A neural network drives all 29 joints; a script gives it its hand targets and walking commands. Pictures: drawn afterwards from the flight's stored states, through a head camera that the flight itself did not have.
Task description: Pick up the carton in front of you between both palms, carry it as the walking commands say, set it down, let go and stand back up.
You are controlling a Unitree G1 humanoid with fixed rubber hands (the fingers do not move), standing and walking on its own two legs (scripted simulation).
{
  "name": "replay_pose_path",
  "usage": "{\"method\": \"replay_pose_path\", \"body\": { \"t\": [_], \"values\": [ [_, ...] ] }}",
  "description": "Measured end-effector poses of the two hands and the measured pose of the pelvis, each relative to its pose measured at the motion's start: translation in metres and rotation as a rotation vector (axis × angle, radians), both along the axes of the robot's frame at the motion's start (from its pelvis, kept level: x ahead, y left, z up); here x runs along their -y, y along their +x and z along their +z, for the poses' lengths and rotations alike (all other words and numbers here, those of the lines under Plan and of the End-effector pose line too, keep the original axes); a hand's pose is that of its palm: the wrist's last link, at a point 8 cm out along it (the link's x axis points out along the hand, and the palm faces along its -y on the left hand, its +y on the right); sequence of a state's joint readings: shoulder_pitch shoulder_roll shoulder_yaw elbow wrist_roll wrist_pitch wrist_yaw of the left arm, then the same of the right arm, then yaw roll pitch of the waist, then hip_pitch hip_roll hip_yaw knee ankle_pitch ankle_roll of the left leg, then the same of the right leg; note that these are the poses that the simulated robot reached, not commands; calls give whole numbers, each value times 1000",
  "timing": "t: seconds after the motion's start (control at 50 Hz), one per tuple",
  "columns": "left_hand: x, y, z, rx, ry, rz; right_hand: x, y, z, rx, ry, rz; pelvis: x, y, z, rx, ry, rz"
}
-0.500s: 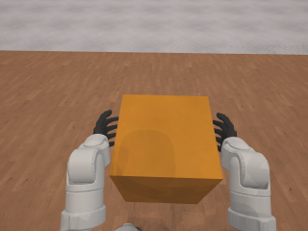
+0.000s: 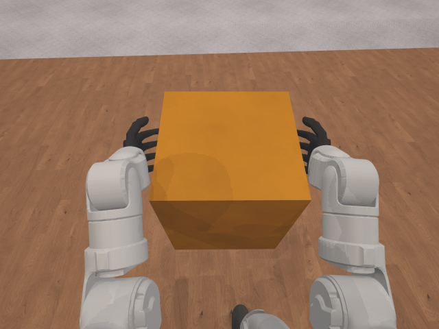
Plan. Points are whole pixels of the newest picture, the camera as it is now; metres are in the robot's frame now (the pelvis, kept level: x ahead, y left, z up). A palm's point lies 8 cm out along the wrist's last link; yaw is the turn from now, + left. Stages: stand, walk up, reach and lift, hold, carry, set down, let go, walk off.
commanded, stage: carry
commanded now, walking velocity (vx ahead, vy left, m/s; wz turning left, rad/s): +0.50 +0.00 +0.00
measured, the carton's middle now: (225, 178) +0.38 -0.02 +0.04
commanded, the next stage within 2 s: none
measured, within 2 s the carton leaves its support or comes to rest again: neither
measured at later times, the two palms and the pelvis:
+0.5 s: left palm (143, 72) +0.70 +0.17 +0.05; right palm (259, 68) +0.71 -0.13 +0.05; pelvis +0.35 -0.01 -0.07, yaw -1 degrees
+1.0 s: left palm (169, 25) +1.02 +0.12 +0.01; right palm (257, 25) +1.01 -0.18 +0.01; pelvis +0.66 -0.01 -0.12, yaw +1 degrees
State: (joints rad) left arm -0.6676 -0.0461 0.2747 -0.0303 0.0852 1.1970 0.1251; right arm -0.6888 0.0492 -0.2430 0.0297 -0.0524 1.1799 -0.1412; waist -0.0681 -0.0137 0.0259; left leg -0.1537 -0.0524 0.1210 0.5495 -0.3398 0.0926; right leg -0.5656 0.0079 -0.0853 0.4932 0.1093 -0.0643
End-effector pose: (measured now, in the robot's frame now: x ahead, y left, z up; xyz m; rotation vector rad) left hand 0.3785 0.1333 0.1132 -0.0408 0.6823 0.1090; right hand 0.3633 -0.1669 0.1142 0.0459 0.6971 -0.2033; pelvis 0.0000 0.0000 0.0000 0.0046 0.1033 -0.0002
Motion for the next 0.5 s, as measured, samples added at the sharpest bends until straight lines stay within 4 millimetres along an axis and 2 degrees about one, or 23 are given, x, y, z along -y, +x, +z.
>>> {"method": "replay_pose_path", "body": {
  "t": [0.06,0.1,0.16,0.22,0.3,0.4,0.46,0.5],
  "values": [
    [4,43,-10,45,23,19,5,51,-15,45,1,35,9,56,-28,29,35,19],
    [4,68,-22,46,57,29,4,83,-30,45,5,61,11,83,-41,33,9,12],
    [-3,95,-46,-33,59,52,-3,119,-52,-33,-8,100,17,116,-43,28,10,6],
    [-10,119,-62,-89,44,87,-11,153,-64,-88,-14,130,24,150,-39,20,21,9],
    [-19,165,-64,-78,35,118,-20,205,-69,-77,-1,142,26,196,-37,3,29,12],
    [-27,236,-59,-23,32,124,-28,274,-67,-22,12,132,20,264,-42,-7,20,6],
    [-33,285,-57,27,31,113,-34,319,-66,29,10,122,12,313,-57,4,2,-2],
    [-35,321,-61,61,29,90,-35,349,-67,63,-5,108,6,349,-74,25,-22,-14]
  ]
}}
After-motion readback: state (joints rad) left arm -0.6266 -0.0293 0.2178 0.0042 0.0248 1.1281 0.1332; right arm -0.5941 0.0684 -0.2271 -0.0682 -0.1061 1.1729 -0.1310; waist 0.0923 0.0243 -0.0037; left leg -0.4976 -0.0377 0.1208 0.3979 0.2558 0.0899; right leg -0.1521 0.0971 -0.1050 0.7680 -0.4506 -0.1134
